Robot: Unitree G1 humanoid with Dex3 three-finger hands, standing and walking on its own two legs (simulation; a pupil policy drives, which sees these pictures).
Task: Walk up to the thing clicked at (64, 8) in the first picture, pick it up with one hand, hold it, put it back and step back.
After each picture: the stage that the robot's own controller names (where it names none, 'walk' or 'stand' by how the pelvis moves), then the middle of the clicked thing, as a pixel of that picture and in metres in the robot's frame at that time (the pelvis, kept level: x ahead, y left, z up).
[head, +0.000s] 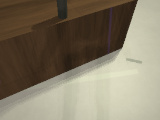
stand; (61, 0) +1.03 +0.15 -0.05
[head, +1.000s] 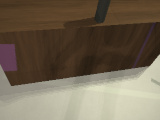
walk; (103, 2) +0.91 -0.09 -0.03
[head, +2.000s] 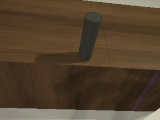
sink last; (88, 39) +0.59 -0.01 -0.02
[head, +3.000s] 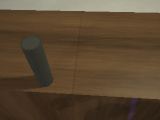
stand; (39, 64) +0.44 +0.20 -0.02
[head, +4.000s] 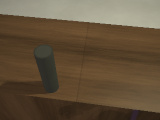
stand; (48, 71) +0.44 +0.17 -0.06
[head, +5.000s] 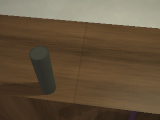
stand; (44, 73) +0.43 +0.18 -0.06
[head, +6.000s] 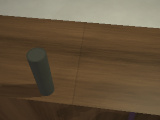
stand; (42, 74) +0.42 +0.19 -0.06
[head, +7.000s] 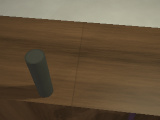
stand; (41, 76) +0.41 +0.19 -0.06
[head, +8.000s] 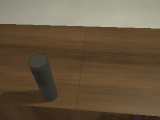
rise first; (45, 80) +0.40 +0.20 -0.05
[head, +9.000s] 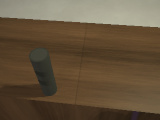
go down; (45, 74) +0.41 +0.20 -0.05
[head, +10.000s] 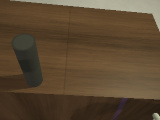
go down; (30, 64) +0.43 +0.18 -0.03
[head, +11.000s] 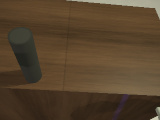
go down; (28, 59) +0.44 +0.19 -0.01
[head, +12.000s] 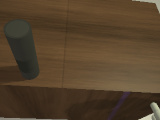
close in; (25, 54) +0.43 +0.18 +0.01
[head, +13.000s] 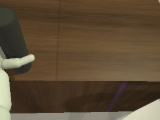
close; (14, 46) +0.44 +0.19 +0.04
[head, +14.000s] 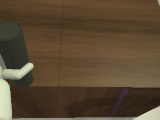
lift; (17, 60) +0.40 +0.19 +0.03
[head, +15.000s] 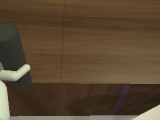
lift; (14, 61) +0.39 +0.20 +0.03
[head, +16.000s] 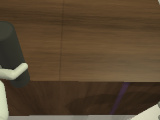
lift; (12, 60) +0.40 +0.21 +0.04
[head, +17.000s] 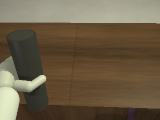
hold; (30, 74) +0.32 +0.16 +0.12
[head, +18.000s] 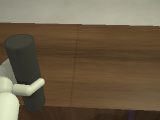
hold; (28, 76) +0.31 +0.17 +0.11
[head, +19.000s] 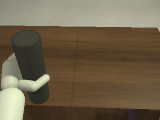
hold; (34, 72) +0.32 +0.16 +0.12
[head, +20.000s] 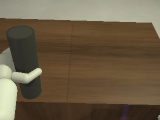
crouch; (27, 66) +0.36 +0.18 +0.09
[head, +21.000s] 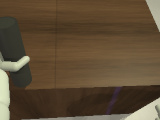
lower; (14, 56) +0.43 +0.20 +0.01
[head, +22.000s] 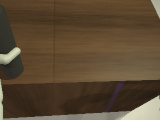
lower; (4, 46) +0.45 +0.21 +0.04
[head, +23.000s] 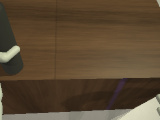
lower; (3, 43) +0.45 +0.21 +0.05
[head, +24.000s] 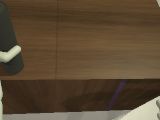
lower; (5, 43) +0.45 +0.21 +0.05
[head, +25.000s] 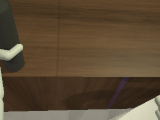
loosen; (6, 40) +0.45 +0.21 +0.05
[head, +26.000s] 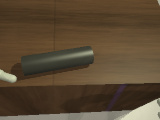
withdraw; (58, 60) +0.44 +0.05 -0.05
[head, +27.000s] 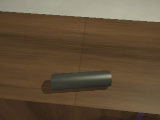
sink last; (81, 80) +0.42 +0.04 -0.10
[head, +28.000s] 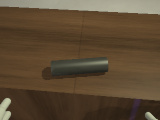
stand; (79, 66) +0.49 +0.04 -0.09
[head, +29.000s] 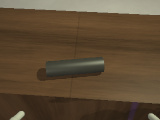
stand; (75, 66) +0.48 +0.05 -0.08
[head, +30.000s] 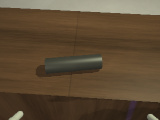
stand; (73, 63) +0.50 +0.05 -0.08
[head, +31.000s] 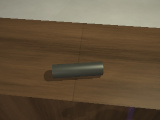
stand; (77, 69) +0.52 +0.04 -0.14
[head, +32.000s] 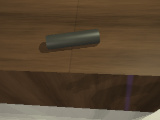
walk; (72, 39) +0.59 +0.08 -0.11
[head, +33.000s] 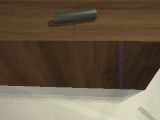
walk; (75, 16) +0.84 +0.11 -0.12
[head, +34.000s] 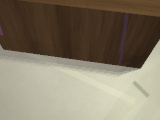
stand; out of the picture +1.13 +0.00 -0.12
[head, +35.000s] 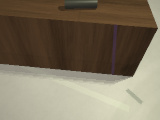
stand; (80, 3) +1.14 +0.04 -0.14
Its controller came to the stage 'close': yes
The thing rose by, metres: 0.20
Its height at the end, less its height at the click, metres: -0.09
